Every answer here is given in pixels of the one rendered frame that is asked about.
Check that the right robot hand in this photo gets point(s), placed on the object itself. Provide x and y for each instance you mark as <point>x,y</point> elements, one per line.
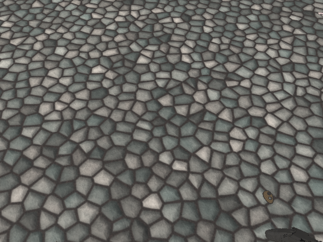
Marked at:
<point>288,235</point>

